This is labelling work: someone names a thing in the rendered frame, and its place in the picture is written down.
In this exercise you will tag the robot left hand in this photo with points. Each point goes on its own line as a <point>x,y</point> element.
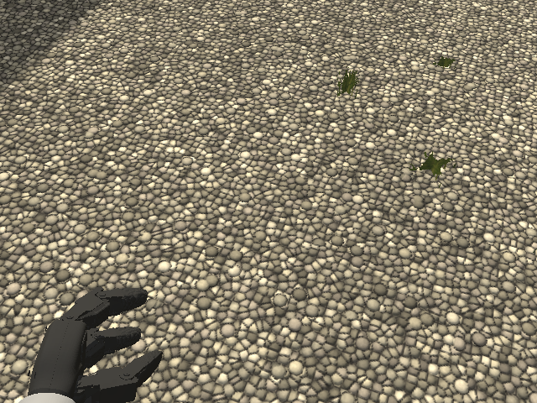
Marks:
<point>68,349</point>

